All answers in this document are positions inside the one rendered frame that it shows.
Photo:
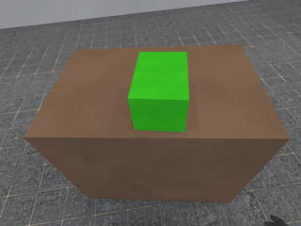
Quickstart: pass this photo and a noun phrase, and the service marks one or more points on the pedestal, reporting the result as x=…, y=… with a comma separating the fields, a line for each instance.
x=85, y=128

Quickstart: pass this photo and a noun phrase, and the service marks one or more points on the robot right hand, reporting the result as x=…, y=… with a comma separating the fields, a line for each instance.
x=277, y=222

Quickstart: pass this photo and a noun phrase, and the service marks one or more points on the carton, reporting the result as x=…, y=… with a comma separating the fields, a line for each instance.
x=159, y=93

